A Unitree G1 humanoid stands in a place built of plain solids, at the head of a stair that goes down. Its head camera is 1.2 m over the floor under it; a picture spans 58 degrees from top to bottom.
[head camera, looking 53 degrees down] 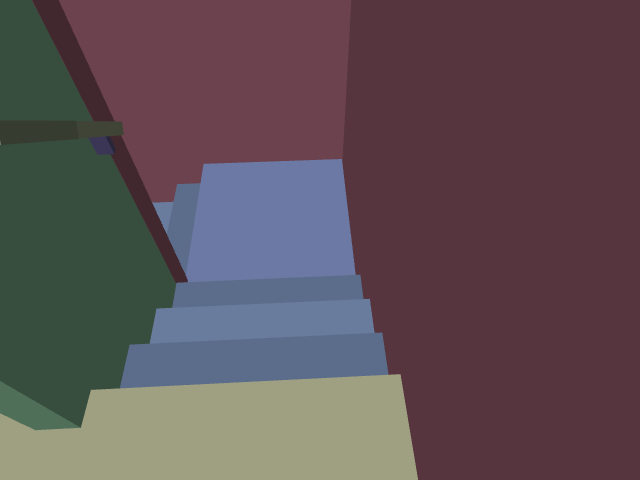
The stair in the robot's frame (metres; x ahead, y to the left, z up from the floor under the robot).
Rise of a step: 0.17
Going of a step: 0.22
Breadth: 0.85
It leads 4 degrees to the left of straight ahead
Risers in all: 4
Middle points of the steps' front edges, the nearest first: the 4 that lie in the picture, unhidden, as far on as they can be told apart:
0.41 0.19 0.00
0.61 0.21 -0.17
0.84 0.22 -0.34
1.06 0.24 -0.51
